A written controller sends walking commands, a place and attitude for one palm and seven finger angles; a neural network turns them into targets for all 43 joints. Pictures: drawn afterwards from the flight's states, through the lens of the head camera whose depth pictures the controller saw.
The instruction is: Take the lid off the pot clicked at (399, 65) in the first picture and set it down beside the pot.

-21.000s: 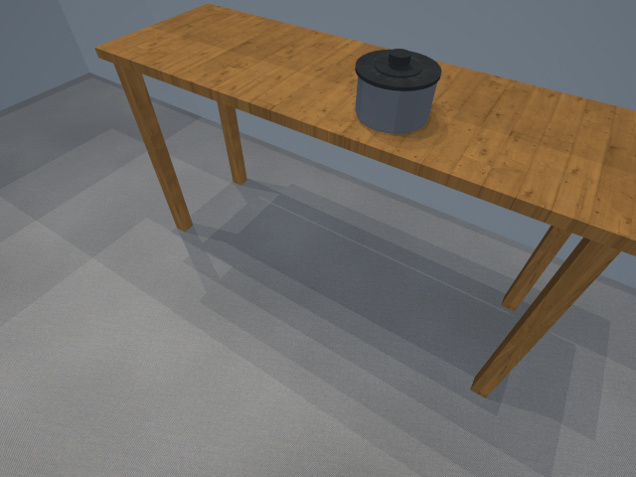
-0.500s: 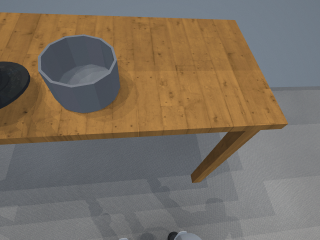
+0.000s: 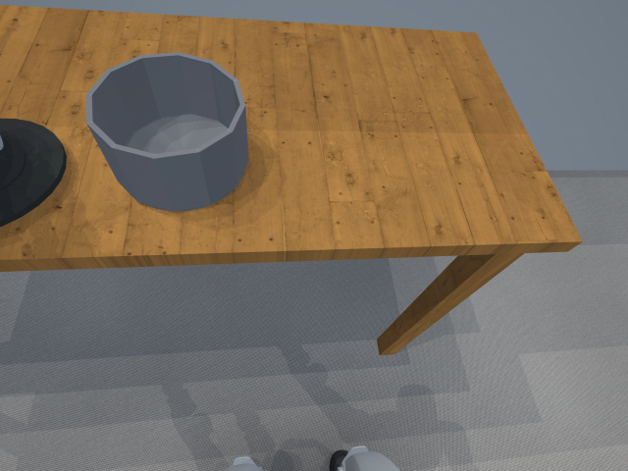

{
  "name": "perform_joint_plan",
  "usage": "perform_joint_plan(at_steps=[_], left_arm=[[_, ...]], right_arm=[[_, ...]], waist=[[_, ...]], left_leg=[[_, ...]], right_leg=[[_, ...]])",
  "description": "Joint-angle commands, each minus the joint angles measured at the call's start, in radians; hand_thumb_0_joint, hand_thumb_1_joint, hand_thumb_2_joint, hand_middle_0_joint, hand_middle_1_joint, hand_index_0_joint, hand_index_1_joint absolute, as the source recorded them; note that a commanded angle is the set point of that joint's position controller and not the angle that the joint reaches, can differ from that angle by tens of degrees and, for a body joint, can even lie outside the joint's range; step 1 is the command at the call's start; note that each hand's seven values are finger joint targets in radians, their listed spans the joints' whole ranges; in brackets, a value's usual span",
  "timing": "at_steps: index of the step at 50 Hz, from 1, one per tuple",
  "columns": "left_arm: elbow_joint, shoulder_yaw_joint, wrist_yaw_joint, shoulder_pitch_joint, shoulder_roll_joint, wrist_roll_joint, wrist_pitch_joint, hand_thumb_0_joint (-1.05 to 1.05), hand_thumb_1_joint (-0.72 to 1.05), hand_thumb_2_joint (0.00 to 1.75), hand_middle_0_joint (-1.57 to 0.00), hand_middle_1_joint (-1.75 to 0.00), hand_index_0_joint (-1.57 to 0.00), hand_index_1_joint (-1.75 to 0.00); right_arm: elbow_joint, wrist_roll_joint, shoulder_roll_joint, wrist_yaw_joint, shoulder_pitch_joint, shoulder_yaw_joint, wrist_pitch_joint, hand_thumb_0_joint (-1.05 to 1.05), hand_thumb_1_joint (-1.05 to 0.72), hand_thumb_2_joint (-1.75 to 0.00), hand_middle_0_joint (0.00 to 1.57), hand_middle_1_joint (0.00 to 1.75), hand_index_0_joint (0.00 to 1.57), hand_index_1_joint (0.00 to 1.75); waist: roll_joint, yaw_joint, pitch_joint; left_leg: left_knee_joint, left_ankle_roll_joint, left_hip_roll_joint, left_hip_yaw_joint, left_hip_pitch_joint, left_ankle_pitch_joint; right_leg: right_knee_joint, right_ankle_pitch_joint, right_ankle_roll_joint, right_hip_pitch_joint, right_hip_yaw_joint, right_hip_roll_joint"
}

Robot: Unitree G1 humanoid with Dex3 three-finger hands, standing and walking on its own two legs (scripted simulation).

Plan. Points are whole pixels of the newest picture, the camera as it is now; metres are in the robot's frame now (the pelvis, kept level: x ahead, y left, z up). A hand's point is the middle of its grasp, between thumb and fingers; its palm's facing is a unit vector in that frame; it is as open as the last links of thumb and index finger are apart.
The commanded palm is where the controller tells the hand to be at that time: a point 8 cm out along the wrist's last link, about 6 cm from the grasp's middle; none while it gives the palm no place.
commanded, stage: open the fingers wide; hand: left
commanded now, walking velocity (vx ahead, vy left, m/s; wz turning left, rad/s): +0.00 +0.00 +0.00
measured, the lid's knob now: out of the picture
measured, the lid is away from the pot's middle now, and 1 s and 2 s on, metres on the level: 0.23 0.24 0.24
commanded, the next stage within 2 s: raise the empty hand in 1.10 s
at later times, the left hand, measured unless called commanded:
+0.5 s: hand out of the picture +0.44 +0.37 +0.11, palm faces -0.43 -0.16 -0.89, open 7.8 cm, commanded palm +0.48 +0.36 +0.17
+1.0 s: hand out of the picture +0.45 +0.36 +0.11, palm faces -0.42 -0.16 -0.89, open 10.7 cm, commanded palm +0.48 +0.36 +0.17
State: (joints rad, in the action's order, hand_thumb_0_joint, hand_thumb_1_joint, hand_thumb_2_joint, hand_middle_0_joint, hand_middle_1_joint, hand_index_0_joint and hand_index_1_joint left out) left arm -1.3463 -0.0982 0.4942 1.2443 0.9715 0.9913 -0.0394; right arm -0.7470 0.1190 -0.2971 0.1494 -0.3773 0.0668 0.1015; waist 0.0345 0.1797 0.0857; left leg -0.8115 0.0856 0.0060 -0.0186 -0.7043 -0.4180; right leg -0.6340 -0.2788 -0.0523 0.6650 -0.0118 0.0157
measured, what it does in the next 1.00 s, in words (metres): stands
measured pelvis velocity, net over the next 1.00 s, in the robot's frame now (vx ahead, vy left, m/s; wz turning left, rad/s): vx -0.01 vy -0.01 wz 0.01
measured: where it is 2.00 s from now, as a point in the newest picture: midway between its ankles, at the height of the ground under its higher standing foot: outside the picture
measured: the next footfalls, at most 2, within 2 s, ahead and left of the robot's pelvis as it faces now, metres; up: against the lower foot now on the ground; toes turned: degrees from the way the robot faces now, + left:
none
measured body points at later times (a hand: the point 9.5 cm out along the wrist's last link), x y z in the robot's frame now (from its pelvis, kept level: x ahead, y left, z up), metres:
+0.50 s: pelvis -0.01 +0.00 +0.00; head +0.09 +0.03 +0.44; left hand +0.46 +0.37 +0.16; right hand +0.01 -0.28 -0.11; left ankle -0.03 +0.05 -0.71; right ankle +0.01 -0.17 -0.71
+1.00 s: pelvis -0.01 -0.01 +0.00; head +0.09 +0.02 +0.44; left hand +0.47 +0.37 +0.16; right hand -0.02 -0.28 -0.11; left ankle -0.03 +0.05 -0.71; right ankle +0.01 -0.17 -0.71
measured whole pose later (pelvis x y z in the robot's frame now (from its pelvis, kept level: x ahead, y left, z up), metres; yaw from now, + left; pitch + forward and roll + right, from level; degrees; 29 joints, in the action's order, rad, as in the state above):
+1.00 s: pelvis -0.01 -0.01 +0.00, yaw +0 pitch +17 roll -5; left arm -1.19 0.02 0.43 1.09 0.97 1.02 -0.16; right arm -0.69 0.11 -0.27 0.11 -0.35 0.05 0.22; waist 0.03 0.16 0.08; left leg -0.82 0.08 0.00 -0.01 -0.71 -0.40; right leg -0.65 -0.27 -0.04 0.67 -0.02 0.02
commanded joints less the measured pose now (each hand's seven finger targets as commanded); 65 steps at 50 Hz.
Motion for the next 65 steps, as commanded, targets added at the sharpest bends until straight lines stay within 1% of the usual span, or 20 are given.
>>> perform_joint_plan(at_steps=[1, 4, 10, 13, 16, 19, 25, 28, 30, 32, 35, 37, 40, 43, 50, 56, 59, 61, 64, 65], left_arm=[[0.407, 0.234, -0.079, 0.218, 0.330, 0.023, -0.059, 0.00, 0.68, 0.90, -0.88, -1.14, -0.76, -1.11], [0.413, 0.228, -0.096, 0.279, 0.334, 0.018, -0.080, 0.00, 0.65, 0.84, -0.83, -1.14, -0.72, -1.11], [0.408, 0.193, -0.111, 0.279, 0.309, 0.029, -0.111, 0.00, 0.56, 0.75, -0.73, -1.11, -0.65, -1.09], [0.370, 0.179, -0.114, 0.301, 0.302, 0.034, -0.108, 0.00, 0.51, 0.74, -0.69, -1.10, -0.61, -1.08], [0.410, 0.187, -0.116, 0.332, 0.313, 0.027, -0.114, 0.00, 0.45, 0.73, -0.65, -1.07, -0.58, -1.06], [0.386, 0.156, -0.111, 0.334, 0.277, 0.019, -0.111, 0.00, 0.39, 0.72, -0.61, -1.05, -0.55, -1.04], [0.409, 0.123, -0.109, 0.338, 0.237, 0.007, -0.120, 0.00, 0.28, 0.69, -0.53, -1.00, -0.49, -0.99], [0.360, 0.176, -0.110, 0.300, 0.307, 0.017, -0.117, 0.00, 0.22, 0.68, -0.49, -0.98, -0.46, -0.97], [0.361, 0.130, -0.105, 0.292, 0.247, 0.005, -0.119, 0.00, 0.19, 0.67, -0.47, -0.96, -0.44, -0.95], [0.353, 0.177, -0.110, 0.280, 0.303, 0.018, -0.116, 0.00, 0.15, 0.67, -0.44, -0.94, -0.42, -0.93], [0.349, 0.115, -0.100, 0.284, 0.233, 0.004, -0.115, 0.00, 0.09, 0.66, -0.41, -0.91, -0.39, -0.91], [0.375, 0.190, -0.110, 0.300, 0.333, 0.020, -0.115, 0.00, 0.05, 0.65, -0.38, -0.89, -0.38, -0.89], [0.392, 0.146, -0.104, 0.302, 0.264, 0.008, -0.122, 0.00, -0.01, 0.64, -0.35, -0.87, -0.35, -0.87], [0.334, 0.191, -0.106, 0.271, 0.331, 0.019, -0.115, 0.00, -0.01, 0.65, -0.35, -0.86, -0.35, -0.86], [0.354, 0.145, -0.101, 0.267, 0.273, 0.013, -0.118, 0.00, -0.02, 0.67, -0.36, -0.85, -0.36, -0.85], [0.384, 0.199, -0.102, 0.277, 0.328, 0.018, -0.122, 0.00, -0.02, 0.67, -0.36, -0.84, -0.36, -0.84], [0.331, 0.164, -0.101, 0.256, 0.291, 0.020, -0.113, 0.00, -0.03, 0.68, -0.36, -0.84, -0.36, -0.84], [0.421, 0.154, -0.102, 0.326, 0.280, 0.013, -0.118, 0.00, -0.03, 0.68, -0.36, -0.84, -0.36, -0.84], [0.374, 0.206, -0.102, 0.307, 0.349, 0.019, -0.115, 0.00, -0.03, 0.68, -0.36, -0.84, -0.36, -0.84], [0.421, 0.192, -0.100, 0.332, 0.334, 0.006, -0.122, 0.00, -0.03, 0.68, -0.36, -0.84, -0.36, -0.84]], right_arm=[[0.099, -0.038, -0.187, -0.031, -0.134, -0.093, 0.032, 0.00, -0.90, -0.90, 0.20, 0.30, 0.20, 0.30], [0.107, -0.031, -0.184, -0.036, -0.116, -0.097, 0.077, 0.00, -0.90, -0.90, 0.20, 0.30, 0.20, 0.30], [0.109, -0.023, -0.175, -0.035, -0.092, -0.088, 0.104, 0.00, -0.90, -0.90, 0.20, 0.30, 0.20, 0.30], [0.105, -0.024, -0.177, -0.036, -0.089, -0.086, 0.110, 0.00, -0.90, -0.90, 0.20, 0.30, 0.20, 0.30], [0.103, -0.027, -0.176, -0.033, -0.084, -0.088, 0.107, 0.00, -0.90, -0.90, 0.20, 0.30, 0.20, 0.30], [0.108, -0.022, -0.176, -0.032, -0.078, -0.086, 0.107, 0.00, -0.90, -0.90, 0.20, 0.30, 0.20, 0.30], [0.104, -0.019, -0.173, -0.025, -0.070, -0.082, 0.098, 0.00, -0.90, -0.90, 0.20, 0.30, 0.20, 0.30], [0.102, -0.021, -0.180, -0.025, -0.078, -0.081, 0.104, 0.00, -0.90, -0.90, 0.20, 0.30, 0.20, 0.30], [0.103, -0.016, -0.174, -0.024, -0.072, -0.078, 0.101, 0.00, -0.90, -0.90, 0.20, 0.30, 0.20, 0.30], [0.104, -0.019, -0.177, -0.026, -0.080, -0.082, 0.105, 0.00, -0.90, -0.90, 0.20, 0.30, 0.20, 0.30], [0.103, -0.014, -0.176, -0.024, -0.074, -0.076, 0.104, 0.00, -0.90, -0.90, 0.20, 0.30, 0.20, 0.30], [0.103, -0.018, -0.181, -0.025, -0.086, -0.081, 0.109, 0.00, -0.90, -0.90, 0.20, 0.30, 0.20, 0.30], [0.097, -0.017, -0.174, -0.025, -0.086, -0.083, 0.105, 0.00, -0.90, -0.90, 0.20, 0.30, 0.20, 0.30], [0.102, -0.018, -0.180, -0.026, -0.089, -0.080, 0.111, 0.00, -0.90, -0.90, 0.20, 0.30, 0.20, 0.30], [0.108, -0.013, -0.175, -0.025, -0.082, -0.078, 0.109, 0.00, -0.90, -0.90, 0.20, 0.30, 0.20, 0.30], [0.105, -0.021, -0.178, -0.031, -0.089, -0.088, 0.116, 0.00, -0.90, -0.90, 0.20, 0.30, 0.20, 0.30], [0.108, -0.016, -0.178, -0.030, -0.083, -0.084, 0.117, 0.00, -0.90, -0.90, 0.20, 0.30, 0.20, 0.30], [0.106, -0.022, -0.178, -0.032, -0.080, -0.090, 0.117, 0.00, -0.90, -0.90, 0.20, 0.30, 0.20, 0.30], [0.110, -0.019, -0.176, -0.026, -0.082, -0.085, 0.114, 0.00, -0.90, -0.90, 0.20, 0.30, 0.20, 0.30], [0.112, -0.017, -0.175, -0.021, -0.071, -0.079, 0.112, 0.00, -0.90, -0.90, 0.20, 0.30, 0.20, 0.30]], waist=[[0.242, -0.083, 0.549], [0.158, -0.045, 0.476], [0.270, -0.044, 0.438], [0.203, -0.026, 0.414], [0.241, -0.031, 0.462], [0.196, -0.022, 0.432], [0.228, -0.025, 0.437], [0.166, -0.028, 0.425], [0.178, -0.029, 0.405], [0.184, -0.035, 0.424], [0.163, -0.024, 0.385], [0.182, -0.036, 0.443], [0.222, -0.030, 0.436], [0.136, -0.029, 0.412], [0.184, -0.031, 0.398], [0.187, -0.040, 0.454], [0.142, -0.025, 0.380], [0.236, -0.034, 0.445], [0.163, -0.031, 0.451], [0.203, -0.039, 0.466]], left_leg=[[0.043, -0.117, 0.028, 0.106, 0.550, 0.960], [0.059, -0.071, 0.013, 0.079, 0.464, 0.757], [0.065, -0.085, 0.012, 0.081, 0.499, 0.769], [0.072, -0.067, 0.008, 0.083, 0.454, 0.649], [0.067, -0.072, 0.013, 0.089, 0.501, 0.689], [0.079, -0.058, 0.004, 0.084, 0.450, 0.597], [0.079, -0.066, 0.008, 0.086, 0.479, 0.645], [0.075, -0.053, 0.000, 0.072, 0.410, 0.584], [0.081, -0.056, -0.001, 0.069, 0.410, 0.605], [0.073, -0.055, -0.002, 0.070, 0.418, 0.604], [0.089, -0.049, -0.003, 0.062, 0.384, 0.569], [0.079, -0.049, -0.002, 0.068, 0.410, 0.575], [0.075, -0.065, 0.006, 0.074, 0.465, 0.668], [0.081, -0.043, -0.007, 0.059, 0.365, 0.556], [0.085, -0.052, -0.002, 0.061, 0.399, 0.602], [0.071, -0.061, 0.005, 0.069, 0.444, 0.664], [0.080, -0.044, -0.003, 0.057, 0.374, 0.565], [0.084, -0.066, 0.009, 0.078, 0.474, 0.644], [0.078, -0.047, -0.003, 0.068, 0.426, 0.598], [0.084, -0.058, 0.000, 0.071, 0.446, 0.645]], right_leg=[[-0.028, 0.266, 0.074, -0.039, -0.084, 0.070], [0.020, 0.224, 0.061, -0.061, -0.060, 0.071], [0.014, 0.185, 0.077, -0.004, -0.074, 0.075], [0.024, 0.156, 0.073, -0.008, -0.065, 0.074], [0.016, 0.163, 0.073, -0.006, -0.066, 0.074], [0.023, 0.151, 0.073, -0.024, -0.064, 0.071], [0.015, 0.154, 0.078, -0.012, -0.072, 0.071], [0.016, 0.169, 0.073, -0.052, -0.060, 0.070], [0.013, 0.171, 0.078, -0.050, -0.068, 0.072], [0.014, 0.174, 0.077, -0.050, -0.059, 0.073], [0.017, 0.165, 0.078, -0.053, -0.067, 0.071], [0.014, 0.171, 0.077, -0.065, -0.056, 0.072], [0.013, 0.175, 0.078, -0.025, -0.071, 0.076], [0.017, 0.185, 0.074, -0.081, -0.055, 0.073], [0.013, 0.175, 0.079, -0.049, -0.065, 0.075], [0.012, 0.188, 0.073, -0.048, -0.059, 0.076], [0.021, 0.172, 0.074, -0.049, -0.057, 0.073], [0.018, 0.157, 0.078, -0.015, -0.061, 0.075], [0.024, 0.184, 0.073, -0.074, -0.053, 0.073], [0.018, 0.191, 0.078, -0.076, -0.060, 0.073]])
